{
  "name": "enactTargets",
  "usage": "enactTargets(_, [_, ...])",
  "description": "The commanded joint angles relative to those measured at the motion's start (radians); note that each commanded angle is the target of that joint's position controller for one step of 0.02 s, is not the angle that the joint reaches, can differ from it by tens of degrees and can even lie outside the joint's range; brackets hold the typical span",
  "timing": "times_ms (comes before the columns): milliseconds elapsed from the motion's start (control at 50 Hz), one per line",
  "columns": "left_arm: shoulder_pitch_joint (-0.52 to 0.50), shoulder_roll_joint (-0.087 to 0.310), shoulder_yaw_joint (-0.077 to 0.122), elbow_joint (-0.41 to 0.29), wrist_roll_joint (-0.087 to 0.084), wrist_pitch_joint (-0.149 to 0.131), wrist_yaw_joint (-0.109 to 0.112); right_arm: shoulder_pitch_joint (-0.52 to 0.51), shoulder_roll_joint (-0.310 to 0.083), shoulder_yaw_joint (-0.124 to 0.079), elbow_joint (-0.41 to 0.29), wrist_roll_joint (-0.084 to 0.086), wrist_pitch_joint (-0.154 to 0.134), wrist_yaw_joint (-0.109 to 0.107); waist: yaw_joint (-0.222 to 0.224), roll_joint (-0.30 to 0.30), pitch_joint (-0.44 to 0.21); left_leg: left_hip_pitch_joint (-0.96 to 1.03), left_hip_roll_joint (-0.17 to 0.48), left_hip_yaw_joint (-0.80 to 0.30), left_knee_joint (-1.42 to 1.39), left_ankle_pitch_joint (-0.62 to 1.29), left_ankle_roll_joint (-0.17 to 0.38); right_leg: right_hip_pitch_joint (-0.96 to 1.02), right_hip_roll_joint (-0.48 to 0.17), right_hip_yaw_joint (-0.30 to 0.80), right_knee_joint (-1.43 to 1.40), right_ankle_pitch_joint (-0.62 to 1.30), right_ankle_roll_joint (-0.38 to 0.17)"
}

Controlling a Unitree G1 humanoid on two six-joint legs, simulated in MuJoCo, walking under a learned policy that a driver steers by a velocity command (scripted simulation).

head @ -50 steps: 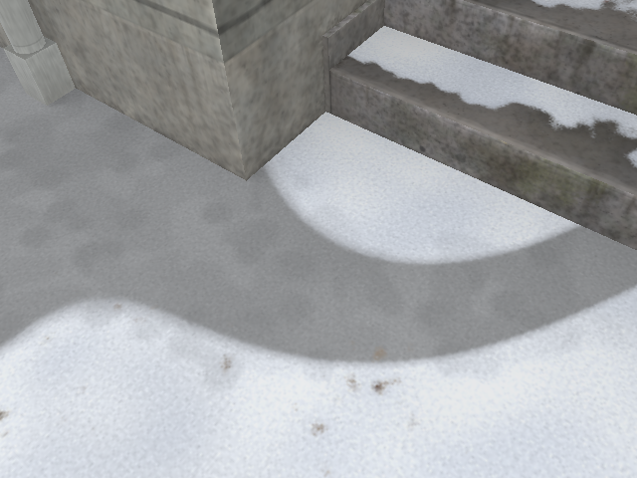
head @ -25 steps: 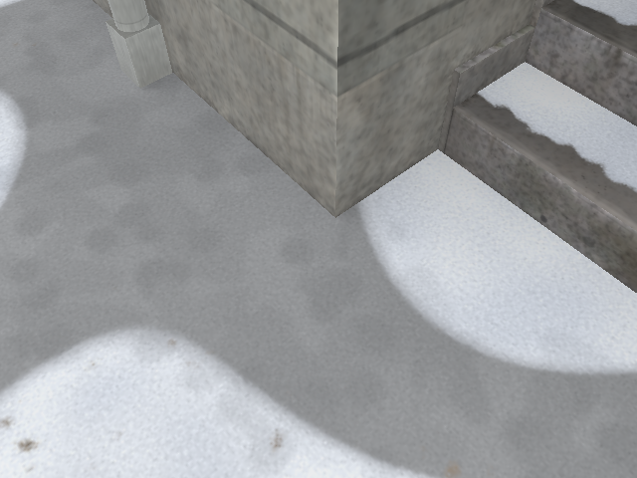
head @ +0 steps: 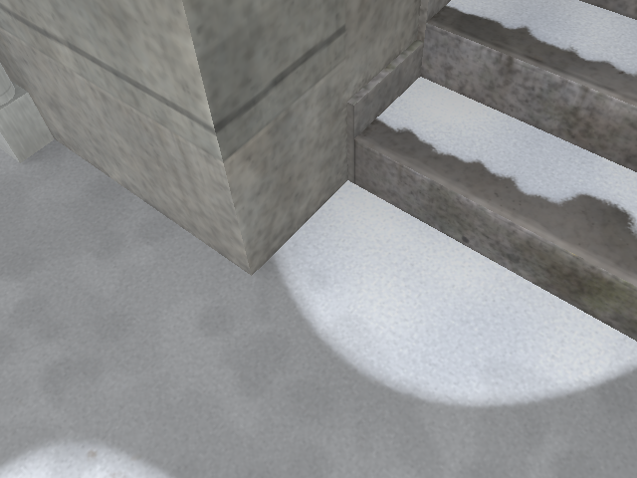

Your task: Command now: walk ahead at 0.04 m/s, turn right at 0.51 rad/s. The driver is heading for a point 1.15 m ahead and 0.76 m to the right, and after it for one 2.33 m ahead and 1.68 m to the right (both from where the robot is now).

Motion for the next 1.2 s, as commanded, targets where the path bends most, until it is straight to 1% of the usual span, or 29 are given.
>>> enactTargets(20, [-0.019,0.148,0.042,-0.084,-0.010,0.014,0.017,0.016,-0.079,-0.025,-0.067,-0.001,0.007,-0.010,-0.039,-0.097,-0.171,-0.099,0.035,-0.042,-0.021,0.076,-0.029,0.211,-0.213,0.291,-0.185,0.326,-0.175])
enactTargets(60, [-0.018,0.156,0.048,-0.090,0.002,0.024,0.026,0.042,-0.060,-0.022,-0.057,0.003,0.009,-0.014,-0.040,-0.144,-0.181,-0.060,0.015,-0.035,-0.113,0.103,-0.052,0.200,-0.192,0.280,-0.189,0.323,-0.176])
enactTargets(140, [-0.015,0.173,0.058,-0.095,-0.002,0.035,0.046,0.021,-0.053,-0.018,-0.059,0.003,0.005,-0.021,-0.018,-0.159,-0.202,-0.011,0.009,-0.057,-0.277,0.150,-0.067,0.197,-0.185,0.326,-0.182,0.178,-0.168])
enactTargets(200, [-0.032,0.175,0.061,-0.104,0.001,0.046,0.045,0.016,-0.063,-0.024,-0.063,0.008,-0.005,-0.013,-0.007,-0.186,-0.188,0.033,-0.001,-0.065,-0.371,0.157,-0.057,0.177,-0.178,0.389,-0.185,0.066,-0.159])
enactTargets(260, [-0.048,0.172,0.061,-0.112,-0.007,0.055,0.040,0.041,-0.072,-0.031,-0.063,0.012,-0.023,0.001,-0.011,-0.202,-0.178,0.087,-0.009,-0.062,-0.509,0.167,-0.031,0.192,-0.171,0.453,-0.160,0.067,-0.146])
enactTargets(300, [-0.071,0.161,0.057,-0.118,-0.022,0.063,0.042,0.110,-0.081,-0.042,-0.041,0.009,-0.033,0.009,-0.052,-0.185,-0.173,0.226,0.003,-0.041,-0.727,0.306,0.004,0.140,-0.122,0.439,-0.106,0.045,-0.098])
enactTargets(320, [-0.046,0.125,0.048,-0.121,-0.019,0.064,0.043,0.144,-0.142,-0.060,-0.040,-0.007,-0.032,0.006,-0.044,-0.083,-0.176,0.327,0.152,-0.160,-0.796,0.322,0.056,0.040,-0.057,0.373,0.011,-0.110,-0.044])
enactTargets(340, [-0.031,0.091,0.041,-0.152,-0.021,0.057,0.039,0.124,-0.239,-0.081,-0.039,-0.031,-0.020,0.001,0.007,0.244,-0.124,0.360,0.359,-0.416,-0.856,0.466,0.202,-0.178,0.122,0.152,0.211,-0.388,0.019])
enactTargets(360, [-0.030,0.171,0.065,-0.141,0.000,0.042,0.035,0.089,-0.190,-0.071,-0.070,-0.053,-0.026,0.001,-0.018,0.250,-0.118,0.294,0.462,-0.522,-0.877,0.524,0.306,-0.209,0.074,0.144,0.469,-0.464,0.067])
enactTargets(380, [-0.011,0.211,0.082,-0.113,-0.008,0.043,0.031,0.031,-0.139,-0.056,-0.095,-0.045,-0.028,-0.007,0.005,0.158,-0.109,0.271,0.416,-0.422,-0.856,0.533,0.283,-0.194,0.047,0.154,0.586,-0.395,0.078])
enactTargets(400, [0.014,0.196,0.084,-0.084,-0.012,0.053,0.032,-0.015,-0.108,-0.049,-0.105,-0.027,-0.026,-0.013,0.023,0.113,-0.092,0.265,0.343,-0.312,-0.834,0.525,0.231,-0.191,0.039,0.134,0.636,-0.335,0.094])
enactTargets(440, [0.027,0.145,0.071,-0.068,-0.011,0.071,0.033,-0.015,-0.084,-0.037,-0.110,-0.004,-0.021,-0.023,0.007,0.104,-0.074,0.293,0.287,-0.198,-0.820,0.564,0.206,-0.221,0.029,0.107,0.725,-0.256,0.126])
enactTargets(520, [-0.106,0.102,0.043,-0.136,-0.022,0.060,0.016,0.148,-0.131,-0.052,-0.075,0.004,-0.011,-0.049,-0.098,0.163,-0.066,0.456,0.302,-0.194,-0.923,0.145,0.211,-0.334,-0.037,0.023,0.535,-0.182,0.146])
enactTargets(600, [-0.150,0.070,0.023,-0.162,-0.007,0.036,-0.001,0.172,-0.178,-0.068,-0.069,0.006,-0.028,-0.043,-0.120,0.145,-0.060,0.463,0.350,-0.162,-0.959,0.084,0.214,-0.264,-0.077,-0.018,0.356,-0.210,0.127])
enactTargets(660, [-0.129,0.069,0.019,-0.149,-0.016,0.026,-0.016,0.144,-0.192,-0.072,-0.070,0.010,-0.044,-0.014,-0.100,0.161,-0.035,0.352,0.329,-0.060,-0.971,0.114,0.198,-0.103,-0.076,-0.069,0.229,-0.190,0.081])
enactTargets(720, [-0.093,0.083,0.025,-0.133,-0.026,0.023,-0.028,0.146,-0.201,-0.076,-0.053,0.032,-0.052,0.014,-0.076,0.156,-0.024,0.313,0.337,-0.013,-0.937,0.131,0.188,0.017,-0.072,-0.099,0.114,-0.180,0.036])
enactTargets(760, [0.001,0.078,0.031,-0.091,-0.024,0.023,-0.031,0.120,-0.190,-0.073,-0.046,0.044,-0.047,0.022,-0.012,0.102,-0.043,0.239,0.323,0.043,-0.835,0.131,0.159,0.193,-0.034,-0.147,-0.019,-0.109,0.000])
enactTargets(780, [0.106,0.122,0.055,-0.053,-0.023,0.021,-0.022,0.134,-0.158,-0.061,-0.043,0.028,-0.048,0.020,0.031,0.044,-0.084,0.166,0.280,0.105,-0.684,0.165,0.122,0.347,0.003,-0.149,-0.047,-0.152,-0.022])
enactTargets(800, [0.252,0.198,0.086,-0.022,-0.029,0.019,-0.010,0.113,-0.088,-0.037,-0.061,-0.002,-0.053,0.023,0.095,-0.137,-0.134,-0.025,0.204,0.200,-0.323,0.147,0.051,0.551,-0.128,0.083,-0.116,-0.199,-0.084])
enactTargets(820, [0.272,0.324,0.096,-0.061,-0.027,0.001,-0.008,0.038,-0.029,-0.018,-0.156,-0.019,-0.079,0.018,0.079,-0.370,-0.142,-0.429,0.034,0.129,0.011,-0.105,-0.007,0.684,-0.366,0.675,-0.270,-0.393,-0.273])
enactTargets(840, [0.271,0.249,0.077,-0.061,-0.025,-0.026,-0.018,-0.010,-0.119,-0.035,-0.169,0.025,-0.109,0.022,0.113,-0.232,-0.137,-0.525,0.068,-0.036,0.131,-0.060,0.010,0.653,-0.415,0.748,-0.348,-0.494,-0.331])
enactTargets(860, [0.229,0.187,0.052,-0.054,-0.019,-0.043,-0.020,-0.005,-0.149,-0.043,-0.167,0.045,-0.125,0.036,0.075,-0.222,-0.063,-0.541,0.103,-0.047,0.117,0.044,0.034,0.603,-0.389,0.647,-0.344,-0.422,-0.304])
enactTargets(880, [0.178,0.144,0.037,-0.063,-0.016,-0.048,-0.020,0.025,-0.155,-0.045,-0.139,0.027,-0.132,0.041,0.041,-0.163,-0.026,-0.492,0.135,-0.043,0.064,0.141,0.038,0.534,-0.335,0.524,-0.325,-0.308,-0.264])
enactTargets(900, [0.121,0.134,0.031,-0.071,-0.013,-0.044,-0.017,0.032,-0.156,-0.048,-0.124,-0.002,-0.135,0.042,0.012,-0.130,-0.009,-0.431,0.147,-0.042,-0.017,0.209,0.029,0.464,-0.288,0.436,-0.323,-0.179,-0.232])
enactTargets(960, [0.086,0.148,0.029,-0.067,-0.003,-0.044,0.004,0.027,-0.121,-0.040,-0.108,-0.017,-0.125,0.050,-0.021,-0.109,-0.025,-0.299,0.114,-0.006,-0.156,0.353,-0.013,0.363,-0.221,0.297,-0.337,0.122,-0.207])
enactTargets(1020, [0.130,0.169,0.037,-0.030,-0.016,-0.044,0.024,-0.078,-0.060,-0.012,-0.129,-0.010,-0.119,0.049,0.010,-0.098,-0.008,-0.202,0.062,0.007,-0.413,0.509,-0.036,0.291,-0.168,0.213,-0.325,0.169,-0.171])
enactTargets(1060, [0.167,0.184,0.043,-0.004,-0.022,-0.043,0.031,-0.160,-0.047,-0.003,-0.153,-0.001,-0.122,0.057,0.038,-0.116,0.007,-0.133,0.031,0.012,-0.533,0.575,-0.035,0.257,-0.162,0.216,-0.330,0.132,-0.155])
enactTargets(1140, [0.199,0.186,0.050,0.037,-0.037,-0.042,0.036,-0.189,-0.090,-0.014,-0.170,0.013,-0.129,0.063,0.029,-0.128,0.016,-0.061,0.035,-0.051,-0.644,0.598,-0.003,0.319,-0.213,0.301,-0.286,0.109,-0.124])
enactTargets(1200, [0.192,0.178,0.053,0.053,-0.023,-0.028,0.036,-0.095,-0.123,-0.031,-0.149,0.008,-0.135,0.059,-0.011,-0.158,-0.028,0.054,0.022,-0.016,-0.660,0.490,0.042,0.398,-0.225,0.312,-0.176,0.324,-0.099])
